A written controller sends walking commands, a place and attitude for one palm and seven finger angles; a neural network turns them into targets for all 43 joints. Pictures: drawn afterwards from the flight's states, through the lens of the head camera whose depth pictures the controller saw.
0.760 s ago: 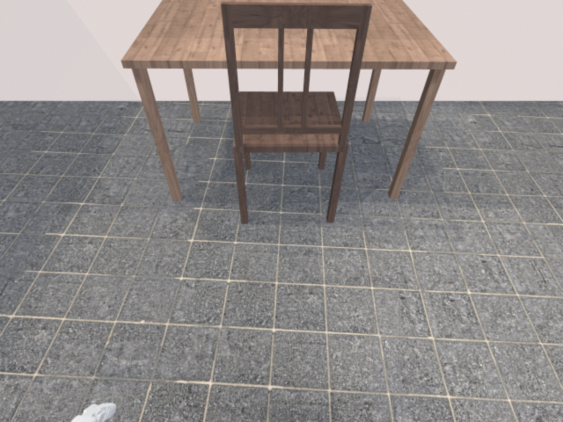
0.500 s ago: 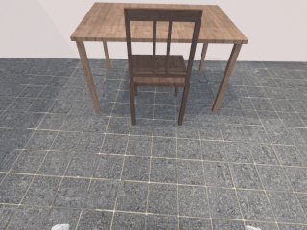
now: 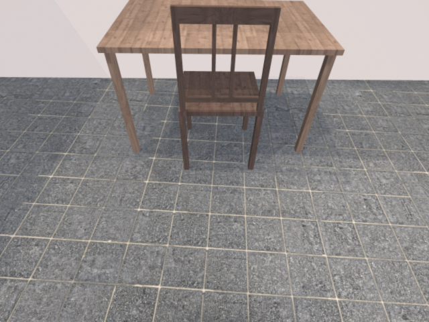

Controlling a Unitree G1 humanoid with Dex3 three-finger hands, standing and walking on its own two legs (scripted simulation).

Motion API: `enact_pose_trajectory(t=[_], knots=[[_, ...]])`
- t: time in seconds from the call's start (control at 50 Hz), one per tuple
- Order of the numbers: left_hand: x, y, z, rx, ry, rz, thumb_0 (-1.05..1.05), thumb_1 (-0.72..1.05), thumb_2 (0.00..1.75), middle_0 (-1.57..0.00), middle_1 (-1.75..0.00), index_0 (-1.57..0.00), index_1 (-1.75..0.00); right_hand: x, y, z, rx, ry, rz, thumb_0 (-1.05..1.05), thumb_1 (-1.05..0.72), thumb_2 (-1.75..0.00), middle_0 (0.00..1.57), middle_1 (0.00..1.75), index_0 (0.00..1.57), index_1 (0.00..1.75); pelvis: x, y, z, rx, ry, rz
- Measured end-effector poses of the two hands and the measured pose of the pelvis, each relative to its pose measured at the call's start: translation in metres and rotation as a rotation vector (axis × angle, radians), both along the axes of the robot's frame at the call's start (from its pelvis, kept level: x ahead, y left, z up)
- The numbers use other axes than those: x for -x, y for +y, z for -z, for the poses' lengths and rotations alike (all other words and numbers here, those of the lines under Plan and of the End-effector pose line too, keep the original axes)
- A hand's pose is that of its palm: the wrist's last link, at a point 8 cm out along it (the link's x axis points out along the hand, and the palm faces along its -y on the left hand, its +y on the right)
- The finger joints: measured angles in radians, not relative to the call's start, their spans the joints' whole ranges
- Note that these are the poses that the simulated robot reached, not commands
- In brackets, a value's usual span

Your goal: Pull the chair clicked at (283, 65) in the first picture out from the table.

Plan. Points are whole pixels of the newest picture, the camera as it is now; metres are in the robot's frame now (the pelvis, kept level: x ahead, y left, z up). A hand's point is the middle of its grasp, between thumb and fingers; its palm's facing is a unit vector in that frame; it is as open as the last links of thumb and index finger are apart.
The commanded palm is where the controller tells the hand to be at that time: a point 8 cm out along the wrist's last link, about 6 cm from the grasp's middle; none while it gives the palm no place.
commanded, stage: stand and wait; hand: left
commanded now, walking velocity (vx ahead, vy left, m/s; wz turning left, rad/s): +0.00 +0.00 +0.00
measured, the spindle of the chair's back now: (213, 63) +1.15 +0.07 -0.07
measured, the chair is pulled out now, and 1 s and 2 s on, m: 0.00 0.00 0.00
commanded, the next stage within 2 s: look at it before walking up in 0.08 s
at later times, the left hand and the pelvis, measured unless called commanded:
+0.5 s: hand out of the picture +0.07 +0.24 -0.16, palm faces -0.03 -0.95 -0.32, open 7.4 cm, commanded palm none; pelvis +0.00 +0.00 +0.00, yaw +0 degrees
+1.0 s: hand out of the picture +0.07 +0.22 -0.17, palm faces -0.06 -0.97 -0.26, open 7.4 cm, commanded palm none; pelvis +0.03 +0.00 -0.01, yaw -4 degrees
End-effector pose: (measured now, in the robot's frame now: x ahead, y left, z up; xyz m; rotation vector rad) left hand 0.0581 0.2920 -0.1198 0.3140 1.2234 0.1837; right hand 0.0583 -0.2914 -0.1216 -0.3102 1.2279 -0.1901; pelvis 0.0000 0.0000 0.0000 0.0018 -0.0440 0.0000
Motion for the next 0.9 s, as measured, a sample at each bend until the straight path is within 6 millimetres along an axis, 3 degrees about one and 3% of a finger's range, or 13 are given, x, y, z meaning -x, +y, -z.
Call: enact_pose_trajectory(t=[0.36, 0.8, 0.9], knots=[[-0.006, -0.007, 0.000, 0.011, -0.012, 0.010, 0.01, 0.90, 0.90, -0.20, -0.30, -0.20, -0.30, -0.002, 0.000, -0.002, -0.004, -0.005, -0.001, 0.01, -0.91, -0.90, 0.21, 0.30, 0.20, 0.30, 0.001, -0.002, -0.001, 0.000, 0.009, 0.001], [-0.015, -0.005, -0.001, 0.004, -0.007, -0.002, 0.01, 0.90, 0.90, -0.20, -0.30, -0.20, -0.30, -0.026, -0.002, -0.004, 0.000, -0.021, -0.017, 0.01, -0.91, -0.90, 0.21, 0.30, 0.20, 0.30, -0.011, -0.004, -0.002, 0.000, 0.013, -0.003], [-0.014, -0.012, 0.005, 0.019, 0.009, -0.006, 0.00, 0.90, 0.90, -0.20, -0.30, -0.20, -0.30, -0.026, 0.005, 0.001, -0.012, -0.027, -0.002, 0.01, -0.91, -0.90, 0.20, 0.30, 0.20, 0.30, -0.018, -0.004, 0.000, 0.003, 0.013, 0.023]])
